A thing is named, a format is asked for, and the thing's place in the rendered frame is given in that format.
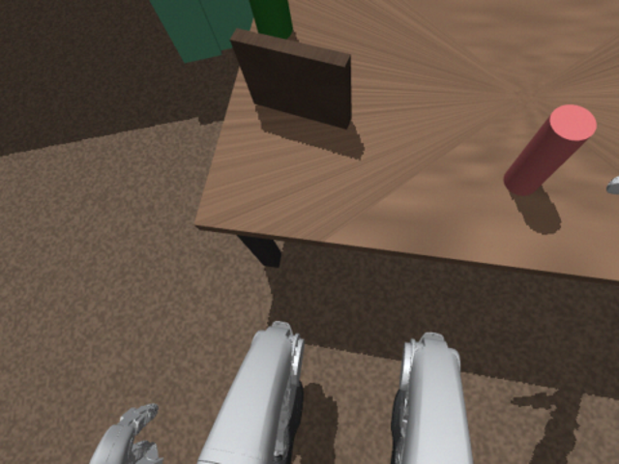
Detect coffee table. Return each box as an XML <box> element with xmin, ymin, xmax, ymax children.
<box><xmin>194</xmin><ymin>0</ymin><xmax>619</xmax><ymax>286</ymax></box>

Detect left robot hand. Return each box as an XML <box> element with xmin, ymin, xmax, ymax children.
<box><xmin>89</xmin><ymin>403</ymin><xmax>163</xmax><ymax>464</ymax></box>

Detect sofa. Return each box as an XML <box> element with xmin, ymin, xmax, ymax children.
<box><xmin>149</xmin><ymin>0</ymin><xmax>253</xmax><ymax>63</ymax></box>

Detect left robot foot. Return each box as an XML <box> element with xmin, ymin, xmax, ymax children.
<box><xmin>273</xmin><ymin>380</ymin><xmax>304</xmax><ymax>464</ymax></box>

